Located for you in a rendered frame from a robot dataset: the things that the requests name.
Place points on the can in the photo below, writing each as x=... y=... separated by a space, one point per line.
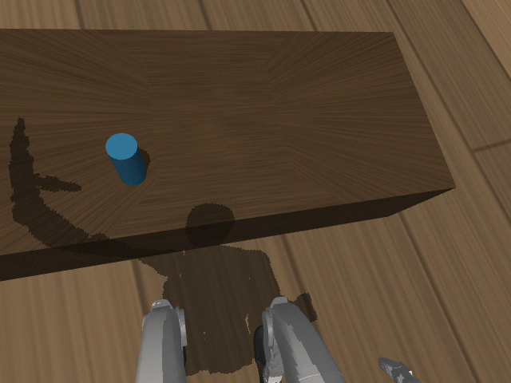
x=125 y=155

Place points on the right robot hand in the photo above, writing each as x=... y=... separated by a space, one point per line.
x=398 y=371

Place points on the right robot foot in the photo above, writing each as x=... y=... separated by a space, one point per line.
x=259 y=353

